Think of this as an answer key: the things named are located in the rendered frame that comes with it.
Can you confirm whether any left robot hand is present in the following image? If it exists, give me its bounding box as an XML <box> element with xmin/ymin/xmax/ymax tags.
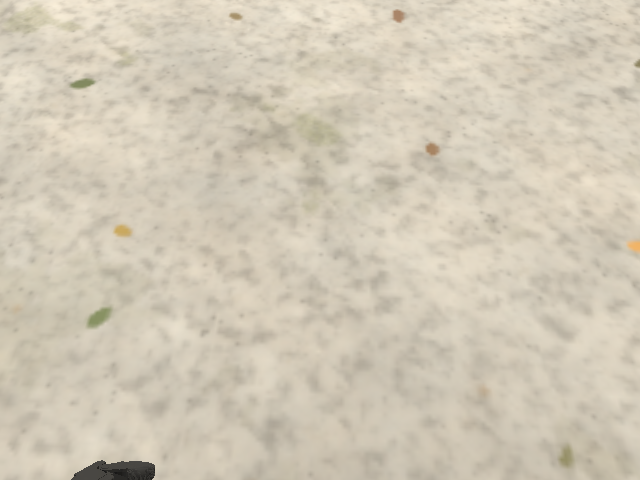
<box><xmin>71</xmin><ymin>460</ymin><xmax>155</xmax><ymax>480</ymax></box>

